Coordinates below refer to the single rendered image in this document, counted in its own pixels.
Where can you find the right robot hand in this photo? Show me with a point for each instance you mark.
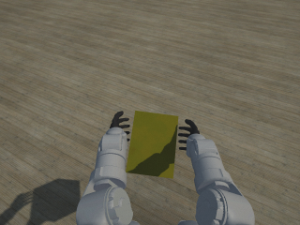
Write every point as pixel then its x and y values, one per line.
pixel 193 130

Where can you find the robot left forearm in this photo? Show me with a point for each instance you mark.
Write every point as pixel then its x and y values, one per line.
pixel 110 168

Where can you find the robot left upper arm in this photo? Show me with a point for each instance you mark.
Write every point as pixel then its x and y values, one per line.
pixel 108 206

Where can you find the robot right forearm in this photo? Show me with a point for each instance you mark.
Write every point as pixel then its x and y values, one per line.
pixel 207 165

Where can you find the left robot hand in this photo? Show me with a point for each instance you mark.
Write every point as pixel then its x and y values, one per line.
pixel 116 121

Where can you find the carton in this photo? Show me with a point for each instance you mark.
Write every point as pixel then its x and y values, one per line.
pixel 152 144

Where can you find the robot right upper arm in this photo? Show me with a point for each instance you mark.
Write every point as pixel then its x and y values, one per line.
pixel 216 206

